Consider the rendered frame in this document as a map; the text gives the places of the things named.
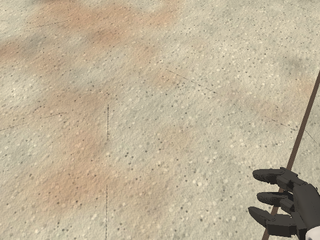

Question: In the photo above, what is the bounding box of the right robot hand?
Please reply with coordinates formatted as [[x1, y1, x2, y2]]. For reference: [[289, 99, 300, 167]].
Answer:
[[248, 167, 320, 240]]

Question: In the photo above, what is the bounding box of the right robot forearm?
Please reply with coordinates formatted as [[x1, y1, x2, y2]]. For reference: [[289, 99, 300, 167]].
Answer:
[[305, 226, 320, 240]]

